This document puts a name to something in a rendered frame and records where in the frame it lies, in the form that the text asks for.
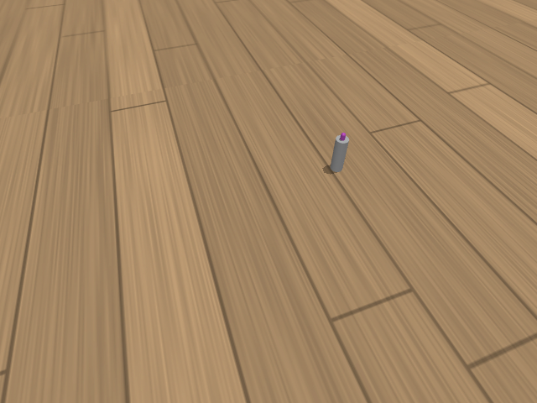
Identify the bottle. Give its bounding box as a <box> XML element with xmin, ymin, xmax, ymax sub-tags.
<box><xmin>331</xmin><ymin>133</ymin><xmax>349</xmax><ymax>172</ymax></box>

